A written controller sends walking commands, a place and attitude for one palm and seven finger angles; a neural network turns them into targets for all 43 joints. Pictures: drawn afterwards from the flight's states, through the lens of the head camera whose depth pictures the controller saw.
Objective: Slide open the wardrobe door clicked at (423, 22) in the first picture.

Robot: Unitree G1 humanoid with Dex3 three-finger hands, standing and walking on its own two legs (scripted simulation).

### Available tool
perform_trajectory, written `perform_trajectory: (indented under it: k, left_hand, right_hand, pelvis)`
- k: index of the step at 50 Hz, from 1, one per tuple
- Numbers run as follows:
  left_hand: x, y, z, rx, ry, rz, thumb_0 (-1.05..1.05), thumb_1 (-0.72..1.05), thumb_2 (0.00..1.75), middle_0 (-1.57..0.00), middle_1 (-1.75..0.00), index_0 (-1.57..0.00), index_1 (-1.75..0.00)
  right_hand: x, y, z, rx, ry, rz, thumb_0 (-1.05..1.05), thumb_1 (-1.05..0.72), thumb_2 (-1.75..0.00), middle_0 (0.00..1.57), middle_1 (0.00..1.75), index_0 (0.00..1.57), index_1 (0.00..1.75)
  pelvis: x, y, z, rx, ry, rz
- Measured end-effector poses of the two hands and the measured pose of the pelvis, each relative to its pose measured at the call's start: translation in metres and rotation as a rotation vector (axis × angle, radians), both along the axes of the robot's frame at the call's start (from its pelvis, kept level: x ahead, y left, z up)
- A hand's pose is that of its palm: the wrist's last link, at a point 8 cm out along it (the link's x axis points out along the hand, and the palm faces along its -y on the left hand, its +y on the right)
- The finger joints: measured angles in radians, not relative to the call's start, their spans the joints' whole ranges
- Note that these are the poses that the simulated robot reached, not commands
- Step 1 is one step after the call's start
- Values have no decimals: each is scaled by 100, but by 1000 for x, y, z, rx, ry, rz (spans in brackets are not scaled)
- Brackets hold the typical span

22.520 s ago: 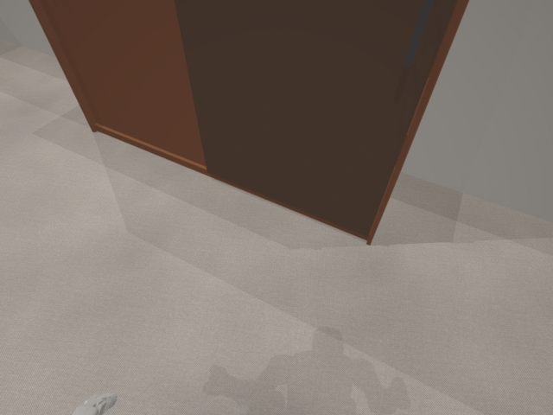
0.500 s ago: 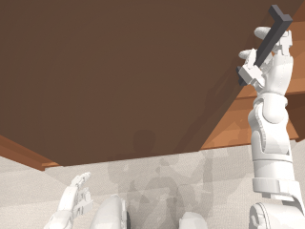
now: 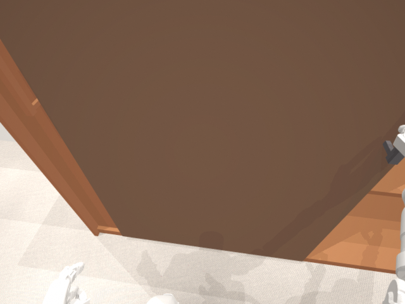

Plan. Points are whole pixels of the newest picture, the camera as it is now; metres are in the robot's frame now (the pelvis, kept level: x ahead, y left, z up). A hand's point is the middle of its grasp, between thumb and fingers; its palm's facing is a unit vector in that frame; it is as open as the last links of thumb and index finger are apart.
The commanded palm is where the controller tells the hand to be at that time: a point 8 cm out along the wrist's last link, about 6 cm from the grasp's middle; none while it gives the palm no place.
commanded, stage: stop walking and hold the door there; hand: right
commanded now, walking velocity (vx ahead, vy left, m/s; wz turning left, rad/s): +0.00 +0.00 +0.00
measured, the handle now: out of the picture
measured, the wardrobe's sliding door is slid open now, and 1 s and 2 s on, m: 0.70 0.70 0.70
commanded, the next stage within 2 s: none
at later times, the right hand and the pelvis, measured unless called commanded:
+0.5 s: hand out of the picture +0.39 -0.32 +0.17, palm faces +0.50 +0.84 -0.21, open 6.2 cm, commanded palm +0.35 -0.34 +0.14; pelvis -0.05 -0.01 +0.01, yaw +5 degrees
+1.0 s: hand out of the picture +0.39 -0.33 +0.17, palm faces +0.45 +0.86 -0.23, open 6.2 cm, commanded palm +0.35 -0.35 +0.14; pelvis -0.04 -0.04 +0.00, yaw +2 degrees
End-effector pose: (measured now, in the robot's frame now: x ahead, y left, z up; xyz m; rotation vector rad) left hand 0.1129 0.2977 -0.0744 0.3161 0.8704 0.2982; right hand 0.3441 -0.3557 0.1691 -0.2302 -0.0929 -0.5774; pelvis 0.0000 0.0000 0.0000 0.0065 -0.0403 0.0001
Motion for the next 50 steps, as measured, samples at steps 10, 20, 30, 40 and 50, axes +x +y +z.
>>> perform_trajectory:
  k: [10,20,30,40,50]
  left_hand:
    - [-71,-39,-9,-102,94,37,1,91,90,-20,-30,-21,-30]
    - [-104,-28,-16,-76,91,122,1,90,90,-20,-30,-21,-30]
    - [-135,-16,-8,-16,120,140,1,91,90,-20,-30,-21,-30]
    - [-134,-19,-21,-55,164,144,1,91,90,-20,-30,-21,-30]
    - [-96,-34,-26,-26,144,100,1,91,90,-20,-30,-21,-30]
  right_hand:
    - [-1,1,5,10,73,17,-5,-76,-83,34,131,18,133]
    - [-2,1,8,39,106,10,-4,-75,-82,33,126,20,133]
    - [-3,1,9,51,121,27,-3,-77,-82,30,124,19,133]
    - [-2,1,9,33,121,22,-4,-75,-85,31,126,19,135]
    - [-1,-7,7,9,94,96,-5,-71,-87,36,130,23,137]
  pelvis:
    - [-16,1,14,22,32,58]
    - [-44,-3,9,15,31,82]
    - [-54,-8,11,11,36,88]
    - [-45,-5,10,12,45,91]
    - [-41,-38,2,6,22,28]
